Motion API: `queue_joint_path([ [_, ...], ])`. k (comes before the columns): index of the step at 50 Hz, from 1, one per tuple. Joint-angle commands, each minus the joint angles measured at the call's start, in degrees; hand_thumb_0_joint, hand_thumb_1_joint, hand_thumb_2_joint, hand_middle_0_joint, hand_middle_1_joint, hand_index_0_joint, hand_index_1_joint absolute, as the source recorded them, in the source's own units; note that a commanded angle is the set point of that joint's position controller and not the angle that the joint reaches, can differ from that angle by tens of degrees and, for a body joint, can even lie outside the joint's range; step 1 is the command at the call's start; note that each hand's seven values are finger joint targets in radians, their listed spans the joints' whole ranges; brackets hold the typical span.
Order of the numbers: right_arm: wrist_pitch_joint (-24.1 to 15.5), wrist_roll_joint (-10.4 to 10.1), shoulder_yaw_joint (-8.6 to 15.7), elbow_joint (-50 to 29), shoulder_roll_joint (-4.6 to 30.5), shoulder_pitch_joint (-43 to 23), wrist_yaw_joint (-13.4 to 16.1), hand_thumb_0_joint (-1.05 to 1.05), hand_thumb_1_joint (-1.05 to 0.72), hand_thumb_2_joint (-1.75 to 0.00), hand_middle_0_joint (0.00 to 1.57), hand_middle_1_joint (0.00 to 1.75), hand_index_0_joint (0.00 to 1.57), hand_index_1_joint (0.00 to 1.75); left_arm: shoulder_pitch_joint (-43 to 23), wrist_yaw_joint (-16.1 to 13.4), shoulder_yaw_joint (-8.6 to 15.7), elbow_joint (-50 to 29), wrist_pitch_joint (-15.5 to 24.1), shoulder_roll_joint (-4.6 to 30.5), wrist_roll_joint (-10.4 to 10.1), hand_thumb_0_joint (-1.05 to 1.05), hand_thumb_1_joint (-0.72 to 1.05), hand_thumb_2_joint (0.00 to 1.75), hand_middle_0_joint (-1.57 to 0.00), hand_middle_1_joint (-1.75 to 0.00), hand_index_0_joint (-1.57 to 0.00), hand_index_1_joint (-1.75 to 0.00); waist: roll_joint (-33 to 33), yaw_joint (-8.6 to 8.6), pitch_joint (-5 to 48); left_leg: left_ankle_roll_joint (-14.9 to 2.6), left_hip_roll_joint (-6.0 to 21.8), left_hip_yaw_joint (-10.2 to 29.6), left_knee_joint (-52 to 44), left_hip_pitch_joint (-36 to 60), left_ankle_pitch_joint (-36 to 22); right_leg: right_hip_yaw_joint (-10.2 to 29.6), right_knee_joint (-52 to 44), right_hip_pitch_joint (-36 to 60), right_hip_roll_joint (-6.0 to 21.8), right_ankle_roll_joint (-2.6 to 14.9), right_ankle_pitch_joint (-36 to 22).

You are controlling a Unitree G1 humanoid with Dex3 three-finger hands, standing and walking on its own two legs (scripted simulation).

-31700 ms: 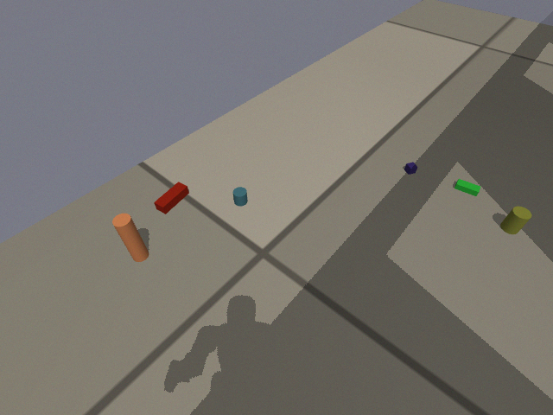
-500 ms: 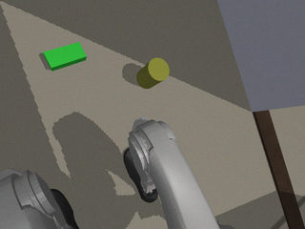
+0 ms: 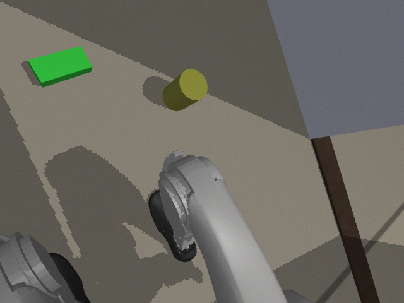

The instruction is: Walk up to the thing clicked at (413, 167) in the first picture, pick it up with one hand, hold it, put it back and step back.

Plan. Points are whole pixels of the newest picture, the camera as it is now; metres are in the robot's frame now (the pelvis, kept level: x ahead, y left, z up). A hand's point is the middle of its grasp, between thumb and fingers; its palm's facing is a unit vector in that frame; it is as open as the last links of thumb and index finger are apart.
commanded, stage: rest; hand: left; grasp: from above
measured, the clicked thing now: out of the picture +0.48 +0.34 -0.29
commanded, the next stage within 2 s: open in 0.18 s
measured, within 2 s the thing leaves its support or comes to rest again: rests again in 0.06 s
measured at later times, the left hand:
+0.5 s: hand out of the picture +0.47 +0.32 -0.25, palm faces -0.15 -0.39 -0.91, open 8.6 cm
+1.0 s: hand out of the picture +0.47 +0.32 -0.25, palm faces -0.16 -0.40 -0.90, open 13.1 cm
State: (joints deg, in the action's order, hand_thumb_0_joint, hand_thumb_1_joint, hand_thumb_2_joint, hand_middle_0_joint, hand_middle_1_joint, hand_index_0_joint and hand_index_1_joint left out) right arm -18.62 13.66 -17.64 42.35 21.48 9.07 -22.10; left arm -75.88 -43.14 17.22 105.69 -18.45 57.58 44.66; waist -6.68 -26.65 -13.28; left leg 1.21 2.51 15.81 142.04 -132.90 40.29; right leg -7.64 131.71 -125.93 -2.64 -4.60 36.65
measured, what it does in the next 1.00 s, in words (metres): stands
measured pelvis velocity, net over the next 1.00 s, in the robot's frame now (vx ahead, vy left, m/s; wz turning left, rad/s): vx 0.00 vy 0.00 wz -0.02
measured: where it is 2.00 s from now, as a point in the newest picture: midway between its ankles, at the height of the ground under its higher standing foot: (131, 269)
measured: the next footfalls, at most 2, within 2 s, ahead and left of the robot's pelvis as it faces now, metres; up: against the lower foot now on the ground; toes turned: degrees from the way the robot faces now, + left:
none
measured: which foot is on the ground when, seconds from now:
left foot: down 0.00-1.00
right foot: down 0.00-1.00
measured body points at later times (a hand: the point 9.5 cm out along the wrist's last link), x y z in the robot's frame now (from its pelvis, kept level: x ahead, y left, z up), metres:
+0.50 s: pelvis +0.00 +0.00 +0.01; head +0.31 +0.11 +0.31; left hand +0.48 +0.34 -0.20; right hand -0.02 -0.23 -0.03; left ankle +0.07 +0.13 -0.29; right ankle +0.12 -0.13 -0.29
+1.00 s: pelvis +0.00 +0.00 +0.01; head +0.31 +0.11 +0.31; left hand +0.48 +0.34 -0.20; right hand -0.02 -0.24 -0.02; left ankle +0.07 +0.13 -0.29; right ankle +0.12 -0.13 -0.29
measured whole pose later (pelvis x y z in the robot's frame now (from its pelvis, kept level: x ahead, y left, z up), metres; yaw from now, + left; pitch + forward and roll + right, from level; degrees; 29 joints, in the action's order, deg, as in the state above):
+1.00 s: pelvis +0.00 +0.00 +0.01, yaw -1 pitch +29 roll -16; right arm -18.7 13.3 -21.2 38.1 23.0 8.7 -21.1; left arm -76.5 -42.7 14.4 102.7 -19.2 61.1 41.6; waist -8.8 -27.9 -15.9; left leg 1.2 2.7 17.5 140.6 -131.6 39.9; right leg -9.3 128.8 -123.8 -2.9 -4.8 35.7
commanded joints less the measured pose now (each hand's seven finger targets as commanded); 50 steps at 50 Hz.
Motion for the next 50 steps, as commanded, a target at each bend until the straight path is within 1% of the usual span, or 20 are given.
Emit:
queue_joint_path([
  [1,-0.23,-0.26,4.25,2.83,19.88,13.96,0.15,0.00,-0.91,-0.90,0.20,0.30,0.20,0.30,-15.36,-2.70,-2.28,-5.96,0.08,11.06,0.40,0.00,0.62,0.44,-1.03,-0.48,-1.05,-0.46,31.70,-4.37,36.54,-0.72,1.61,-6.13,-14.57,28.25,-11.09,-8.47,-11.50,21.81,-1.85,4.98,-14.26],
  [6,-0.25,0.14,3.17,1.01,19.65,13.00,0.11,0.00,-0.91,-0.90,0.20,0.30,0.20,0.30,-15.07,-2.11,-3.38,-7.19,0.10,10.50,-0.35,0.00,0.62,0.47,-1.02,-0.51,-1.04,-0.50,32.65,-5.10,36.04,-0.48,1.64,-5.99,-14.50,28.70,-12.43,-8.73,-10.96,22.57,-1.79,5.03,-15.43],
  [7,-0.03,-0.09,3.00,1.05,19.71,13.97,0.11,0.00,-0.91,-0.90,0.20,0.30,0.20,0.30,-14.71,-2.21,-3.34,-6.86,0.01,10.79,-0.06,0.00,0.60,0.47,-1.01,-0.51,-1.03,-0.50,32.02,-4.79,36.90,-0.58,1.85,-5.94,-14.40,29.11,-13.31,-8.63,-11.61,23.47,-2.07,4.99,-16.07],
  [14,-0.03,-0.27,2.46,0.85,20.18,13.56,0.50,0.00,-0.91,-0.90,0.20,0.30,0.20,0.30,-14.61,-2.69,-3.53,-6.04,-0.01,12.40,0.37,0.00,0.57,0.46,-1.01,-0.48,-1.01,-0.47,32.44,-5.26,35.29,-0.40,2.06,-4.74,-15.12,29.53,-11.15,-9.26,-11.71,22.64,-2.06,5.03,-14.54],
  [16,-0.33,-0.21,2.35,0.64,20.55,12.90,0.61,0.00,-0.89,-0.90,0.20,0.30,0.20,0.30,-14.93,-2.96,-3.47,-6.82,0.09,13.18,0.05,0.00,0.41,0.46,-0.85,-0.53,-0.85,-0.52,32.46,-5.58,34.45,-0.60,1.92,-4.81,-15.03,28.96,-10.01,-9.24,-12.17,22.90,-1.99,4.87,-13.82],
  [18,-0.27,-0.22,2.14,0.31,20.56,13.02,0.50,0.00,-0.89,-0.90,0.20,0.30,0.20,0.30,-15.23,-3.40,-3.54,-7.58,-0.06,12.88,-0.38,0.00,0.25,0.47,-0.69,-0.53,-0.69,-0.53,31.85,-5.42,35.20,-0.64,2.11,-4.86,-14.49,29.09,-11.41,-9.17,-12.41,23.54,-1.99,4.78,-15.05],
  [20,-0.20,-0.17,1.87,-0.14,20.52,13.64,0.16,0.00,-0.89,-0.90,0.20,0.30,0.20,0.30,-15.11,-3.55,-3.00,-7.53,-0.16,12.57,-1.22,0.00,0.09,0.49,-0.61,-0.56,-0.62,-0.55,32.23,-5.83,35.74,-0.45,2.17,-4.59,-14.92,30.02,-13.16,-9.46,-12.29,23.79,-1.86,4.81,-16.25],
  [22,-0.24,-0.13,1.82,0.02,20.62,13.56,0.30,0.00,-0.90,-0.90,0.20,0.30,0.20,0.30,-14.75,-3.11,-3.44,-7.16,-0.29,12.53,-1.53,0.00,0.02,0.57,-0.59,-0.59,-0.59,-0.60,31.89,-6.04,35.18,-0.54,2.18,-4.94,-14.63,28.97,-12.68,-9.31,-12.66,24.23,-2.06,4.59,-16.09],
  [23,-0.22,0.07,1.74,-0.08,20.56,13.92,0.35,0.00,-0.89,-0.90,0.20,0.30,0.20,0.30,-15.17,-2.80,-3.95,-7.46,-0.31,12.29,-1.53,0.00,0.01,0.60,-0.58,-0.62,-0.57,-0.62,31.96,-6.58,34.80,-0.52,2.08,-4.97,-14.76,28.78,-12.41,-9.27,-12.70,24.49,-2.00,4.54,-15.91],
  [24,-0.21,-0.03,1.57,-0.46,20.54,13.58,0.28,0.00,-0.89,-0.90,0.20,0.30,0.20,0.30,-15.12,-2.43,-4.07,-8.23,-0.42,11.97,-2.05,0.00,-0.01,0.62,-0.56,-0.63,-0.56,-0.63,31.93,-6.39,34.54,-0.38,2.12,-4.75,-14.81,29.36,-12.80,-9.44,-12.20,23.91,-1.93,4.61,-16.15],
  [26,-0.20,-0.33,1.43,-0.39,20.60,13.30,0.42,0.00,-0.89,-0.90,0.20,0.30,0.20,0.30,-14.84,-2.42,-3.96,-7.64,-0.54,12.88,-1.35,0.00,-0.07,0.66,-0.52,-0.64,-0.51,-0.65,32.34,-5.94,34.59,-0.36,2.26,-4.33,-14.83,29.88,-12.93,-9.52,-12.34,23.37,-2.03,4.70,-16.35],
  [29,-0.01,-0.26,1.64,-0.55,20.91,13.85,0.50,0.00,-0.89,-0.90,0.20,0.30,0.20,0.30,-14.11,-2.39,-4.44,-7.51,-0.69,12.80,-1.27,0.00,-0.13,0.72,-0.48,-0.70,-0.46,-0.71,31.63,-5.84,35.51,-0.58,2.27,-4.99,-14.92,28.61,-12.72,-9.22,-13.29,26.01,-2.44,4.60,-16.38],
  [33,0.12,-0.34,1.42,-0.93,20.75,13.86,0.63,0.00,-0.89,-0.90,0.20,0.30,0.20,0.30,-14.27,-2.29,-4.50,-7.40,-0.78,12.49,-1.72,0.00,-0.24,0.76,-0.38,-0.74,-0.36,-0.76,31.73,-6.11,34.57,-0.39,2.43,-4.46,-15.26,29.45,-12.61,-9.57,-13.00,24.75,-2.39,4.71,-16.12],
  [37,0.05,-0.45,1.29,-1.27,20.63,13.66,0.69,0.00,-0.89,-0.90,0.20,0.30,0.20,0.30,-14.23,-2.22,-4.60,-8.22,-0.65,12.88,-1.53,0.00,-0.30,0.80,-0.32,-0.80,-0.30,-0.81,31.85,-5.87,34.08,-0.47,2.27,-4.37,-15.59,29.21,-11.94,-9.60,-13.37,24.49,-2.19,4.80,-15.43],
  [38,-0.15,-0.13,1.28,-1.35,20.61,13.02,0.81,0.00,-0.89,-0.90,0.20,0.30,0.20,0.30,-14.51,-1.87,-5.05,-8.93,-0.57,12.75,-1.91,0.00,-0.32,0.82,-0.31,-0.80,-0.29,-0.82,31.72,-6.37,33.84,-0.52,2.06,-4.68,-15.50,28.90,-11.49,-9.38,-13.25,24.52,-2.17,4.63,-15.18],
  [39,-0.12,-0.38,1.34,-0.87,20.76,13.48,0.90,0.00,-0.89,-0.89,0.20,0.30,0.20,0.30,-14.36,-1.99,-4.49,-8.22,-0.48,13.15,-1.82,0.00,-0.32,0.82,-0.29,-0.81,-0.28,-0.83,31.38,-6.15,33.96,-0.46,2.29,-4.34,-15.85,29.02,-11.50,-9.59,-13.46,24.43,-2.28,4.71,-15.15],
  [41,-0.07,-0.46,1.25,-1.41,20.93,13.84,0.81,0.00,-0.88,-0.89,0.20,0.30,0.20,0.30,-14.24,-2.22,-4.33,-8.60,-0.46,12.74,-2.02,0.00,-0.35,0.84,-0.27,-0.82,-0.25,-0.84,32.44,-5.85,35.18,-0.23,2.51,-4.33,-15.83,30.73,-13.63,-9.60,-13.14,25.07,-2.22,4.91,-16.78],
  [42,-0.20,-0.29,1.15,-0.99,20.55,13.15,0.92,0.00,-0.88,-0.90,0.20,0.30,0.20,0.30,-14.40,-2.00,-4.98,-8.72,-0.48,12.71,-1.95,0.00,-0.38,0.87,-0.25,-0.84,-0.23,-0.86,32.11,-6.18,33.97,-0.39,2.35,-4.31,-15.46,29.55,-12.79,-9.50,-13.05,24.38,-2.08,4.65,-16.45],
  [45,0.01,-0.38,1.17,-1.70,20.70,13.73,0.71,0.00,-0.88,-0.89,0.20,0.30,0.20,0.30,-14.17,-1.82,-5.10,-9.26,-0.65,11.88,-2.20,0.00,-0.41,0.90,-0.22,-0.85,-0.20,-0.87,32.08,-6.27,34.54,-0.26,2.43,-4.30,-15.51,30.61,-14.12,-9.55,-12.98,24.50,-2.08,4.78,-17.13],
  [50,-0.05,-0.27,1.21,-1.70,20.66,13.87,0.80,0.00,-0.88,-0.89,0.20,0.30,0.20,0.30,-13.58,-1.84,-4.76,-9.06,-0.63,13.05,-1.88,0.00,-0.48,0.95,-0.17,-0.90,-0.14,-0.92,31.60,-6.03,34.57,-0.57,2.23,-4.80,-15.46,29.09,-12.59,-9.27,-13.53,25.71,-2.32,4.69,-16.06],
])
